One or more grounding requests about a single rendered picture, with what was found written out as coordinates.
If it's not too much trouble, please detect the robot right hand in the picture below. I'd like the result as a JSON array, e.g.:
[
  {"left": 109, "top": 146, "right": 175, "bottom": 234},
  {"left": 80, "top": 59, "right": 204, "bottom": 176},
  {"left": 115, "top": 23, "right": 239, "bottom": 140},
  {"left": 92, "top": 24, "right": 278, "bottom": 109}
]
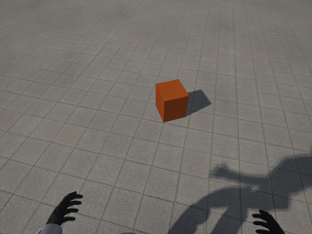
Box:
[{"left": 252, "top": 210, "right": 285, "bottom": 234}]

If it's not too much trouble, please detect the robot left forearm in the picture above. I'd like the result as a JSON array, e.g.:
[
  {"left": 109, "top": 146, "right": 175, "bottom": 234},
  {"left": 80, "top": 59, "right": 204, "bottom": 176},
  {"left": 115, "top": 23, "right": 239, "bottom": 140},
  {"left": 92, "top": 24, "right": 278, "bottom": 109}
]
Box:
[{"left": 36, "top": 223, "right": 62, "bottom": 234}]

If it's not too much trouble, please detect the robot left hand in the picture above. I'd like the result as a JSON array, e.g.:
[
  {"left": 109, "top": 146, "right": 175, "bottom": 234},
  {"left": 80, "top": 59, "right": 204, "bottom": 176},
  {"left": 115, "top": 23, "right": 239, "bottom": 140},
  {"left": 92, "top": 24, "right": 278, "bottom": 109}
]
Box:
[{"left": 46, "top": 191, "right": 83, "bottom": 226}]

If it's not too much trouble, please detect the carton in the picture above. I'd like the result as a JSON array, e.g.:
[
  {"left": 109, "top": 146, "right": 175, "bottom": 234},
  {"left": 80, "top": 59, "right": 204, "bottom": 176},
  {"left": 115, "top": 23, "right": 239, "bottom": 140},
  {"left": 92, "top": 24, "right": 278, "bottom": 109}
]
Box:
[{"left": 155, "top": 79, "right": 189, "bottom": 123}]

